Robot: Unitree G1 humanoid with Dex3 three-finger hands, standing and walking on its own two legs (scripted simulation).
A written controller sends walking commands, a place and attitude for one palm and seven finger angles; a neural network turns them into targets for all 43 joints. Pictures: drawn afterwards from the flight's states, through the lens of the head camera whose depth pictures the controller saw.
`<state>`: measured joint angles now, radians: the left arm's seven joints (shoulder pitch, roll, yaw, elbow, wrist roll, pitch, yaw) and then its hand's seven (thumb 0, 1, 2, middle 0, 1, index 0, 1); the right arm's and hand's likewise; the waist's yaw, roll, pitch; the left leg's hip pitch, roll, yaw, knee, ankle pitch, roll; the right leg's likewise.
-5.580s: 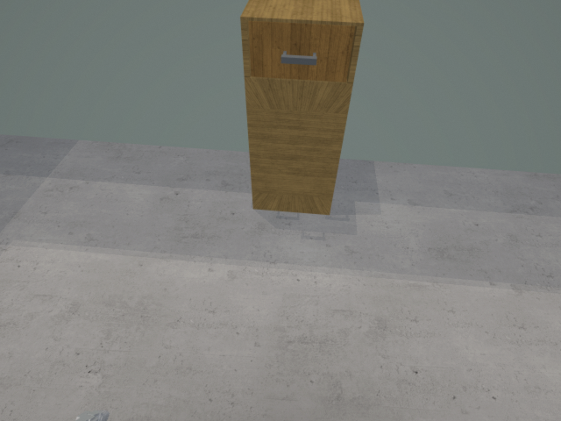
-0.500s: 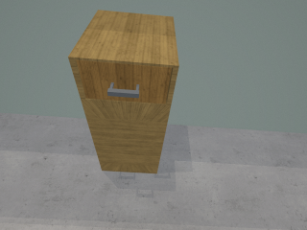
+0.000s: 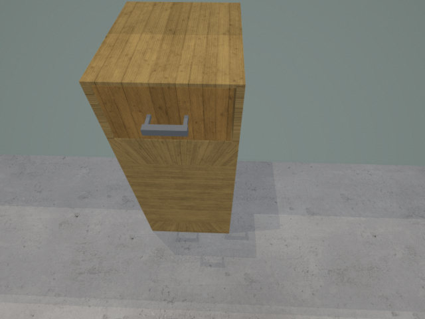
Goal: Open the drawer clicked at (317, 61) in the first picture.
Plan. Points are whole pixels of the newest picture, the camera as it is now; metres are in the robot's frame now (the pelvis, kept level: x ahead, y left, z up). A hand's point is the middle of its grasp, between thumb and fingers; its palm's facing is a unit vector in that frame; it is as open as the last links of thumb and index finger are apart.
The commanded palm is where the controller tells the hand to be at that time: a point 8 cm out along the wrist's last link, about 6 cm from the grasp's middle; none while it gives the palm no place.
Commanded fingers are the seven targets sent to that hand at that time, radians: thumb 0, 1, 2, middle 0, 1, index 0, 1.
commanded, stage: come to a stop and stand still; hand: left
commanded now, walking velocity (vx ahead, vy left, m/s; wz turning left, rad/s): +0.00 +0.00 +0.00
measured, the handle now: (166, 124) +0.54 +0.16 +0.01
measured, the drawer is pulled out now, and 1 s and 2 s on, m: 0.00 0.00 0.00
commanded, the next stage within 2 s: look again from close up in 0.48 s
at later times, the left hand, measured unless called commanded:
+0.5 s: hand out of the picture -0.03 +0.22 -0.16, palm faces +0.02 -0.97 -0.22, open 7.4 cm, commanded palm none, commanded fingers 0.00 0.90 0.90 -0.20 -0.30 -0.20 -0.30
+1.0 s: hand out of the picture -0.03 +0.18 -0.17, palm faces +0.03 -0.98 -0.18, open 7.3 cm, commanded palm none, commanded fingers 0.00 0.90 0.90 -0.20 -0.30 -0.20 -0.30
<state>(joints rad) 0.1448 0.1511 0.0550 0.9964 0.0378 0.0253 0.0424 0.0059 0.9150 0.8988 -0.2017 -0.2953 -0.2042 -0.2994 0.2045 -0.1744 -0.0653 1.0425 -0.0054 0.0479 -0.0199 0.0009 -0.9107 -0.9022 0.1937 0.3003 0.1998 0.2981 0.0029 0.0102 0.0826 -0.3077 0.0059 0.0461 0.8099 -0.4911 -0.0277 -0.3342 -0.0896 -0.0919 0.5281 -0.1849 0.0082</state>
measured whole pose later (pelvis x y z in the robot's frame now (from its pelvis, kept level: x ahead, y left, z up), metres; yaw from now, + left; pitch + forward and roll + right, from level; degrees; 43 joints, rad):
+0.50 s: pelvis -0.03 +0.04 +0.00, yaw -1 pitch -2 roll +0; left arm 0.35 0.16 0.01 1.00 0.03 0.03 0.02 0.01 0.91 0.90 -0.20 -0.29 -0.20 -0.30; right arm 0.33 -0.20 -0.01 0.96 -0.02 0.01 -0.01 0.00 -0.92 -0.90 0.20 0.30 0.20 0.30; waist 0.00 0.02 0.00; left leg -0.20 -0.04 0.12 0.49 -0.27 0.07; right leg -0.30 -0.06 -0.02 0.50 -0.17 0.02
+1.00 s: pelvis -0.02 +0.02 +0.01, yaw +0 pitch -2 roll +0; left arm 0.33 0.11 0.00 1.11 0.02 -0.01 0.04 0.02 0.92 0.90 -0.20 -0.29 -0.20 -0.30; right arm 0.35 -0.12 0.02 1.10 -0.01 -0.02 -0.03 0.00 -0.91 -0.90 0.19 0.30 0.20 0.30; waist -0.01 0.01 0.01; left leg -0.15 -0.01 0.09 0.44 -0.26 0.03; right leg -0.25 -0.03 -0.04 0.45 -0.17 0.00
